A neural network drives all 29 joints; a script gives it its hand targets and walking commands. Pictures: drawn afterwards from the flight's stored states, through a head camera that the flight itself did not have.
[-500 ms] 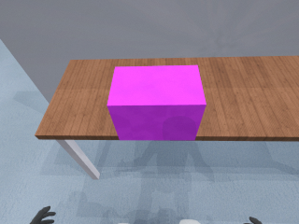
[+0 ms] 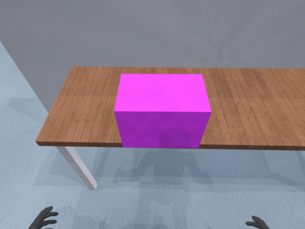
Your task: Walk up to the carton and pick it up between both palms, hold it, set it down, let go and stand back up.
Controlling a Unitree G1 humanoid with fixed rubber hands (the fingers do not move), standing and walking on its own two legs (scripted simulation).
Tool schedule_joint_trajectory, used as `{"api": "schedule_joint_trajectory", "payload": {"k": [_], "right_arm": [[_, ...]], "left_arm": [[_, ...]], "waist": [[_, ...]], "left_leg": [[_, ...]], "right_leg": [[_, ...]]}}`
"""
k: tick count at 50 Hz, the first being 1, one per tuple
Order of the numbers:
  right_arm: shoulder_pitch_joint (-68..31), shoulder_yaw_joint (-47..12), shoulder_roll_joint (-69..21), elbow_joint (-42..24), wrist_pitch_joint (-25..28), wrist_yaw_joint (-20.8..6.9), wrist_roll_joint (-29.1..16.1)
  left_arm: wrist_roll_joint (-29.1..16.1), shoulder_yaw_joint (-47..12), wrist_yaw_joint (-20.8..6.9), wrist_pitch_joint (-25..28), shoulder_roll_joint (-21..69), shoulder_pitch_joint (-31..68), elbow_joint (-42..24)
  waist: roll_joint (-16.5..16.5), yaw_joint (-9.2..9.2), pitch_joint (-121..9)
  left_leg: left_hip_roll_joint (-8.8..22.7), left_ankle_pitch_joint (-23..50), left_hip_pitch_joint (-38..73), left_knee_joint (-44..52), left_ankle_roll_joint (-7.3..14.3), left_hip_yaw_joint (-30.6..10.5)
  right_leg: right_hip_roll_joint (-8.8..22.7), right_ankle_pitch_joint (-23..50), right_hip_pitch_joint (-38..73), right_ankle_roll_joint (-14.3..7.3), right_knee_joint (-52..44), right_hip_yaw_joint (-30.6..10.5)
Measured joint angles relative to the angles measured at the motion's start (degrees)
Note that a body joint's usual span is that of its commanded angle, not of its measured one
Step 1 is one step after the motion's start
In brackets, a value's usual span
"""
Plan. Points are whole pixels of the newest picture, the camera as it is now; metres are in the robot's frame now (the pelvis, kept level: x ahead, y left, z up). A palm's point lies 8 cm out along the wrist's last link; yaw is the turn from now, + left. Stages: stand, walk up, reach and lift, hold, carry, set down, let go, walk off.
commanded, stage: walk up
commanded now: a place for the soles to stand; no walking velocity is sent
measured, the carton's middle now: (160, 112) +0.48 -0.02 -0.02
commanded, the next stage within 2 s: reach and lift in 0.56 s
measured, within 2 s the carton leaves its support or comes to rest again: neither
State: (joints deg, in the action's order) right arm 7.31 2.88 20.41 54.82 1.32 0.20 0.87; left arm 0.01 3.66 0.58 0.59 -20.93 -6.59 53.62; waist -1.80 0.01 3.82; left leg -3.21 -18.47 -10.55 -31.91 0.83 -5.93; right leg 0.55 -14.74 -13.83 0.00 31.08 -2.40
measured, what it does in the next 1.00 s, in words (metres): stands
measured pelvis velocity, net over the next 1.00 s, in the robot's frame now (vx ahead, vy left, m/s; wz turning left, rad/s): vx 0.00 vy -0.02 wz -0.01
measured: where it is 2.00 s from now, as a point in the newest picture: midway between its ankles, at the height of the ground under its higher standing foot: outside the picture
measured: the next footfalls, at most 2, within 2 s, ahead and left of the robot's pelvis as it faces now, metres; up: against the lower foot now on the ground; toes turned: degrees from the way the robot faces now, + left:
none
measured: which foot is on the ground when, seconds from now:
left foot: down 0.00-1.00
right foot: down 0.00-1.00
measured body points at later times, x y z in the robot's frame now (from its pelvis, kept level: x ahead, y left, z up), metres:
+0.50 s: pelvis +0.01 +0.00 +0.00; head +0.03 -0.01 +0.45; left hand +0.14 +0.31 -0.10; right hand +0.11 -0.31 -0.12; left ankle -0.01 +0.11 -0.73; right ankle +0.03 -0.14 -0.73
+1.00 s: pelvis +0.00 -0.02 +0.00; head +0.00 -0.02 +0.45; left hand +0.20 +0.27 -0.06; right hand +0.15 -0.32 -0.08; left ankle -0.01 +0.11 -0.73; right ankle +0.03 -0.14 -0.73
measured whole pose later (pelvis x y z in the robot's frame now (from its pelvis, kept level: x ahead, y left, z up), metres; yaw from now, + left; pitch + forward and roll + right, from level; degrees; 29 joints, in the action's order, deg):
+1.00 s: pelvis +0.00 -0.02 +0.00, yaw -1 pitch -6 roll +0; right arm 7.0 6.8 20.4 50.6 13.1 -4.0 -1.0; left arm 0.0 3.9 1.1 -16.0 -19.1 -4.9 30.7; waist -0.4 0.0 5.2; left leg -1.3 -18.8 -6.1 -30.8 -0.5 -5.8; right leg -1.2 -14.8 -10.1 0.0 30.7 -2.4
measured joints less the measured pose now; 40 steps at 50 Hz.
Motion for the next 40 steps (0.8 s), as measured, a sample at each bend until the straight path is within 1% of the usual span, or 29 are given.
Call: {"api": "schedule_joint_trajectory", "payload": {"k": [11, 20, 31, 32, 34, 36, 38, 40], "right_arm": [[0.0, 0.0, 0.0, 0.1, 0.0, 0.0, 0.0], [0.6, 0.0, 0.0, 0.0, 0.2, 0.0, 0.0], [0.6, 0.0, 0.0, 0.1, 0.6, 0.0, 0.0], [0.1, 0.6, 0.0, 1.3, 2.4, -0.4, 1.1], [-1.6, 2.6, 0.0, 2.8, 5.9, -2.0, 2.9], [-3.6, 4.1, 0.0, 2.9, 7.7, -3.4, 3.8], [-5.1, 5.0, 0.0, 2.9, 9.2, -4.0, 3.8], [-5.6, 5.0, 0.0, 2.4, 10.3, -4.2, 3.1]], "left_arm": [[0.0, 0.0, 0.0, 0.4, 0.0, 0.9, 0.0], [0.0, 0.0, -0.2, 0.4, 0.0, 0.9, 0.0], [0.0, 0.0, -0.2, 0.1, 0.0, 1.6, 0.0], [0.0, 0.0, -0.2, -2.4, 0.0, 1.8, -1.0], [0.0, 0.0, 0.1, -9.5, 0.1, 2.9, -4.4], [0.0, 0.0, 0.4, -14.6, 0.2, 4.2, -8.1], [0.0, 0.0, 0.5, -17.2, 0.4, 4.7, -12.2], [0.0, 0.0, 0.5, -18.5, 0.7, 4.5, -16.2]], "waist": [[0.9, 0.0, -0.3], [1.0, 0.0, -0.1], [2.0, 0.0, -0.1], [2.0, 0.01, -0.1], [1.8, 0.01, 0.9], [1.5, 0.01, 2.5], [1.3, 0.01, 3.5], [1.1, 0.0, 3.5]], "left_leg": [[0.1, 0.9, 0.8, 1.8, 0.0, 0.0], [0.1, 0.7, 0.7, 2.2, 0.0, 0.0], [0.1, 0.5, 0.6, 2.2, 0.0, 0.0], [0.1, 0.4, 0.4, 1.9, -0.2, 0.0], [0.3, -0.1, -0.3, 0.4, -0.6, 0.0], [0.4, -0.7, -0.7, -1.0, -0.7, 0.1], [0.5, -0.8, -0.8, -1.4, -0.8, 0.1], [0.7, -0.8, -0.7, -1.4, -0.9, 0.1]], "right_leg": [[0.1, 0.1, 0.0, 0.0, -0.1, 0.0], [0.1, 0.0, 0.0, 0.0, -0.7, 0.0], [0.1, -0.1, 0.0, 0.0, -0.9, 0.0], [0.0, -0.2, -0.2, 0.0, -0.7, 0.0], [-0.2, -0.4, -0.7, 0.0, 0.2, 0.0], [-0.4, -0.7, -1.0, 0.0, 1.4, 0.0], [-0.5, -0.7, -1.0, 0.0, 1.6, 0.0], [-0.7, -0.6, -1.0, 0.0, 1.6, 0.0]]}}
